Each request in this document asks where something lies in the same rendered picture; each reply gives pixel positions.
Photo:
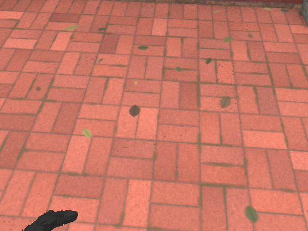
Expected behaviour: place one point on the left robot hand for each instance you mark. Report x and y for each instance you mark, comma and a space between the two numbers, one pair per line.
50, 220

